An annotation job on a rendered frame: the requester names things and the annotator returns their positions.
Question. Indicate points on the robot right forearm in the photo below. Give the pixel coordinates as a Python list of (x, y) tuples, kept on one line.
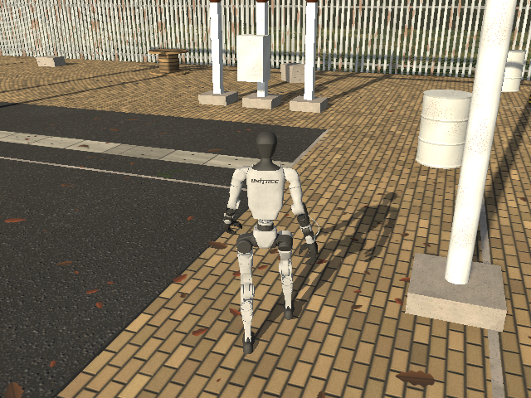
[(305, 226)]

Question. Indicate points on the left robot hand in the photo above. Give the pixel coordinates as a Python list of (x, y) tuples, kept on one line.
[(227, 228)]

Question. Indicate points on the right robot upper arm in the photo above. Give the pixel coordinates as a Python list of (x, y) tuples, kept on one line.
[(295, 190)]

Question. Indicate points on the right robot hand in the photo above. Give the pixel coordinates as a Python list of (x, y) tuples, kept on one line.
[(312, 254)]

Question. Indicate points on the right robot foot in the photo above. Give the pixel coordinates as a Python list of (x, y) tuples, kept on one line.
[(288, 313)]

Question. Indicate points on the right robot shin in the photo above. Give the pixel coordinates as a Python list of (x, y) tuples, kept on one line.
[(287, 286)]

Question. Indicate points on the robot left forearm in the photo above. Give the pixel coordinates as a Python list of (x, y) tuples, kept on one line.
[(229, 214)]

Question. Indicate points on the left robot upper arm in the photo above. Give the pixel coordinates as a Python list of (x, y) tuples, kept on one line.
[(236, 185)]

